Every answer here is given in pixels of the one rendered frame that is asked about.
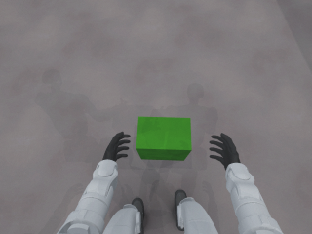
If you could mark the right robot thigh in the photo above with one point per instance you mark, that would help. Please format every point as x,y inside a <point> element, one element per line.
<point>194,219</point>

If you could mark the robot right forearm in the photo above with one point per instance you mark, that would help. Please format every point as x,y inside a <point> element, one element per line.
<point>248,205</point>

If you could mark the left robot hand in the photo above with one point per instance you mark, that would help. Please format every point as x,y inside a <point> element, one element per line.
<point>112,149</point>

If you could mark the right robot hand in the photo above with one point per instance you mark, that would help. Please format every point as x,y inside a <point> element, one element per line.
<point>229,153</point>

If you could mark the robot left forearm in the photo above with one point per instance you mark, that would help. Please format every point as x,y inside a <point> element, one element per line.
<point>90,213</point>

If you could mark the carton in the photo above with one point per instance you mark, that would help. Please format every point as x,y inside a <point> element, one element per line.
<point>163,138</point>

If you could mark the left robot foot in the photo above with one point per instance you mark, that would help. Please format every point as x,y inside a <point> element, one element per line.
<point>137,202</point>

